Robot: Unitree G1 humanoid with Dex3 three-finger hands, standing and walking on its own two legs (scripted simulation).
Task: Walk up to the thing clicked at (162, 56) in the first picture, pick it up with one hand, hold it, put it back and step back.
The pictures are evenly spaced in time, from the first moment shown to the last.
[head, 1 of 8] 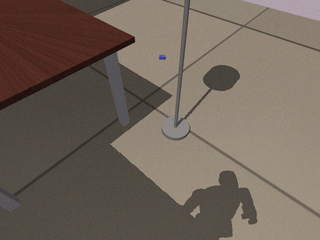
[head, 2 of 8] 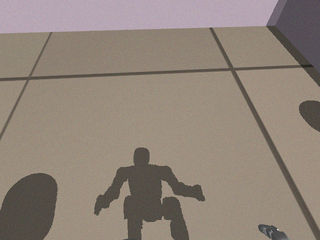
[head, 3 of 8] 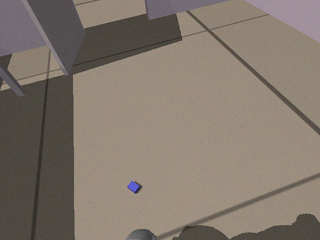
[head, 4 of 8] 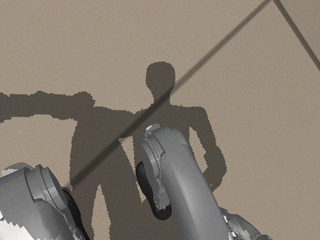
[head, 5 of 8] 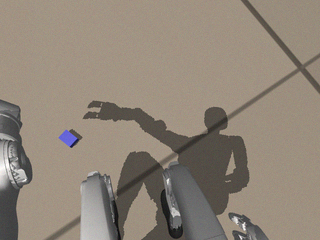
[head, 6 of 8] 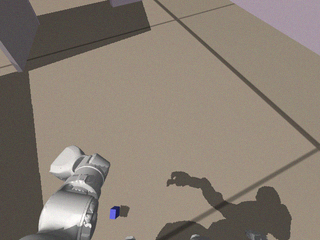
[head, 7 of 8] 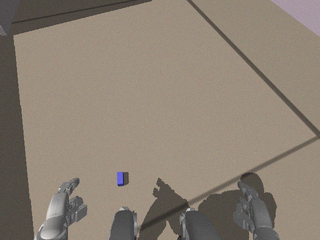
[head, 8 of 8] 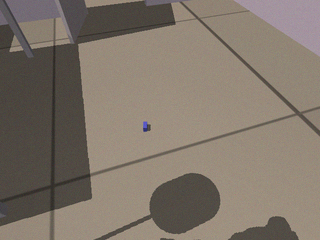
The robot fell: no
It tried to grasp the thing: yes
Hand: left
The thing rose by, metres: 0.51
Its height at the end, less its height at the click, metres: +0.01
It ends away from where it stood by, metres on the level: 0.09
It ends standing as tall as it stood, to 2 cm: yes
